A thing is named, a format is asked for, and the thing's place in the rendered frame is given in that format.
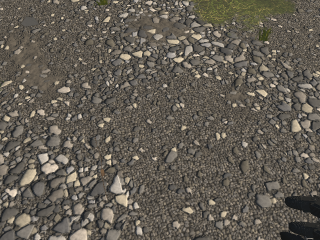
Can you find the robot right hand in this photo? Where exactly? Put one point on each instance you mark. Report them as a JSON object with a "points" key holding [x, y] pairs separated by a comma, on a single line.
{"points": [[307, 204]]}

